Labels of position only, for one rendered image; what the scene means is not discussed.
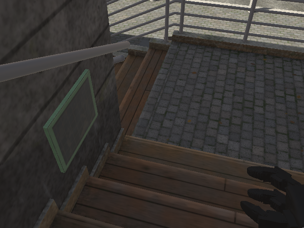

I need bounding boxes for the stairs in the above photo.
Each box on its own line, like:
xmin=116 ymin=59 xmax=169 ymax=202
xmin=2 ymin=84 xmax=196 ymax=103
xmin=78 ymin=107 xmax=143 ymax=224
xmin=114 ymin=48 xmax=167 ymax=136
xmin=49 ymin=135 xmax=304 ymax=228

